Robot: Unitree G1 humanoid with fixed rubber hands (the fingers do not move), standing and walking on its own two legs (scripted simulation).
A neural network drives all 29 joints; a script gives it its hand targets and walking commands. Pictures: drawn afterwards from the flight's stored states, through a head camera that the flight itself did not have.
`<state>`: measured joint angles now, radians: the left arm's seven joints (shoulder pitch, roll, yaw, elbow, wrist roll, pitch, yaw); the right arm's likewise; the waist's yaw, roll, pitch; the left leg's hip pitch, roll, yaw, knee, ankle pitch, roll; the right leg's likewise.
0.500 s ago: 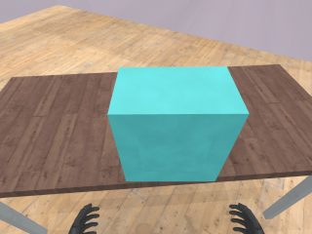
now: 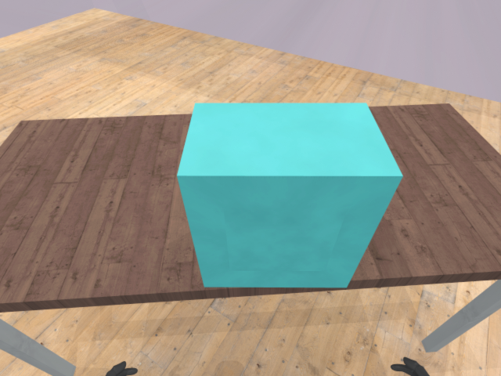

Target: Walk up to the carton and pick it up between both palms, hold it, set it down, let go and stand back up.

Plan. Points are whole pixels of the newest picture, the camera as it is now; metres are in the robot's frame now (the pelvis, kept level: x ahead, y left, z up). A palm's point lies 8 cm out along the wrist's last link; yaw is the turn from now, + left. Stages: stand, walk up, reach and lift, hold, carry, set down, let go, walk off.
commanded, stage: stand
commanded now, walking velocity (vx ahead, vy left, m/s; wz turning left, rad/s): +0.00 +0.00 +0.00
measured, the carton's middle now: (277, 203) +0.39 -0.03 +0.07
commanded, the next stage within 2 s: none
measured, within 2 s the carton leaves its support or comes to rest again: neither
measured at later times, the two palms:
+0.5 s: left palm out of the picture +0.00 +0.26 -0.12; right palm out of the picture +0.00 -0.25 -0.11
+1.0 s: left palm out of the picture -0.03 +0.26 -0.13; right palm out of the picture -0.02 -0.26 -0.12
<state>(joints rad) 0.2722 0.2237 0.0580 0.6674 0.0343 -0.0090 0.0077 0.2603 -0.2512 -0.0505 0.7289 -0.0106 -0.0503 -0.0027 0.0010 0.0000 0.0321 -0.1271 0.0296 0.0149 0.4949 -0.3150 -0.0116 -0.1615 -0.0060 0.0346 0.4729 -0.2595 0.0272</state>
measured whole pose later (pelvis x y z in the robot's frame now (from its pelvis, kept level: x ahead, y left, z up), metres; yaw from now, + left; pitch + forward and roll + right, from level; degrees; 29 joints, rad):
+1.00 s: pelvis -0.06 +0.01 -0.01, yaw +0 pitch -3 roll +0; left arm 0.37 0.24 0.01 0.83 0.02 -0.01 0.00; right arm 0.37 -0.26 -0.02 0.78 -0.01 -0.01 0.00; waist 0.00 0.00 0.05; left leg -0.25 0.00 0.01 0.57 -0.26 0.00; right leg -0.29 -0.02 0.06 0.56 -0.22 0.04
